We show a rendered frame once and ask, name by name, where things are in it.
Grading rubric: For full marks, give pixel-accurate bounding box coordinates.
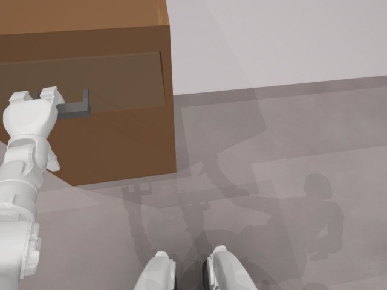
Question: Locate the drawer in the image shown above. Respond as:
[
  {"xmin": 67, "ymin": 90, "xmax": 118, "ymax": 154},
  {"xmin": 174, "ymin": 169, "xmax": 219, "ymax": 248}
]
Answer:
[{"xmin": 0, "ymin": 51, "xmax": 164, "ymax": 121}]

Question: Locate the cabinet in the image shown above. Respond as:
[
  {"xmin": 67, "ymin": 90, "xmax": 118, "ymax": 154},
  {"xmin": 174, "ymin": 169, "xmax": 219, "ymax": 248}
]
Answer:
[{"xmin": 0, "ymin": 0, "xmax": 177, "ymax": 187}]

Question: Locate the robot right thigh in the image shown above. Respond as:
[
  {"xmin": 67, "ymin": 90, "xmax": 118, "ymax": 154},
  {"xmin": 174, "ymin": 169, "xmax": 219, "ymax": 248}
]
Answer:
[{"xmin": 207, "ymin": 251, "xmax": 258, "ymax": 290}]

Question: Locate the handle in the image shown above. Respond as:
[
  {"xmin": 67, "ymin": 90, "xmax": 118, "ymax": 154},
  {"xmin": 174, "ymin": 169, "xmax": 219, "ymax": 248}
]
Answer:
[{"xmin": 33, "ymin": 88, "xmax": 91, "ymax": 120}]

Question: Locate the robot left hand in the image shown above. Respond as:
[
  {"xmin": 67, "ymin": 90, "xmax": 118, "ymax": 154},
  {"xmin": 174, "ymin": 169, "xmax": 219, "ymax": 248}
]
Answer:
[{"xmin": 3, "ymin": 86, "xmax": 65, "ymax": 172}]

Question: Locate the robot left upper arm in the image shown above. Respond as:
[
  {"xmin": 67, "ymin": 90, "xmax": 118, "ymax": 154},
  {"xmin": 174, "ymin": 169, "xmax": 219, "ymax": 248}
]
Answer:
[{"xmin": 0, "ymin": 220, "xmax": 42, "ymax": 290}]

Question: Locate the robot right shin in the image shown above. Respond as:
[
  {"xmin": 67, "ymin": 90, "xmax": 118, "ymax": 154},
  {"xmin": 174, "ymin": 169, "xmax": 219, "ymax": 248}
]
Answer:
[{"xmin": 208, "ymin": 245, "xmax": 227, "ymax": 290}]

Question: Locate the robot left forearm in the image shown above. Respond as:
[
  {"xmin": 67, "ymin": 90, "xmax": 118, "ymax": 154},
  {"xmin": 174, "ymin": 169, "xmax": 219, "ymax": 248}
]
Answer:
[{"xmin": 0, "ymin": 134, "xmax": 49, "ymax": 223}]

